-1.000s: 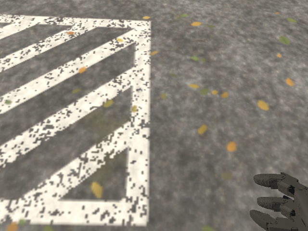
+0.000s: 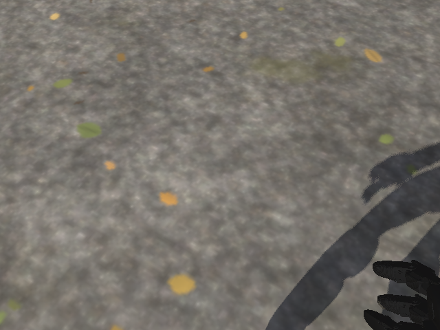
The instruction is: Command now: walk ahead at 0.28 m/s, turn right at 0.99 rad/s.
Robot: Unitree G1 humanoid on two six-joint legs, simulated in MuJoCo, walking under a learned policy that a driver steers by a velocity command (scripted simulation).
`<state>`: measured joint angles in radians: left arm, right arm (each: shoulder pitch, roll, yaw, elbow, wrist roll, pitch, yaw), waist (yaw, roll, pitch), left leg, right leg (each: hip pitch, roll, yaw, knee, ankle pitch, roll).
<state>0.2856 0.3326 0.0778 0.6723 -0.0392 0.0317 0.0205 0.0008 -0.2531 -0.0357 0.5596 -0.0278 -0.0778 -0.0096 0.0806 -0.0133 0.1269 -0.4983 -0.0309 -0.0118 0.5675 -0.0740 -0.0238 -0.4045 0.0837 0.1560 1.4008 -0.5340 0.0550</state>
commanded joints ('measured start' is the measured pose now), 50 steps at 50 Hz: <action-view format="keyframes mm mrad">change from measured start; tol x16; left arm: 1 29 119 33 -113 2 25 5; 18 -78 258 56 -154 71 24 -4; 26 -248 76 -10 -114 58 -20 1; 50 -143 16 -8 181 50 -20 14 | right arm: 1 50 -107 -37 -40 2 29 -20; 50 149 -105 13 270 13 52 -3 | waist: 1 -51 104 -217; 15 -52 91 -200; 18 -46 -286 -258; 32 -100 -115 -214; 35 -3 164 -193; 50 -86 13 -144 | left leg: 1 361 301 -266 -232 131 209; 5 331 340 -117 -288 352 264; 14 302 348 56 -254 44 204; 16 209 289 120 -105 -34 111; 18 -127 72 124 419 -595 -45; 20 -127 95 11 548 -493 -40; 31 207 74 26 64 -263 -40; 34 425 170 -87 -191 136 29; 37 173 165 -88 -224 -261 80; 50 257 109 -23 -196 -127 51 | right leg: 1 -229 -153 -61 -5 73 35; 15 185 -107 -210 -857 316 -88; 18 381 -503 343 -1051 743 -410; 25 225 -294 25 -1031 747 -290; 35 101 -103 -64 -947 240 -95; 50 237 -118 -56 -969 471 -71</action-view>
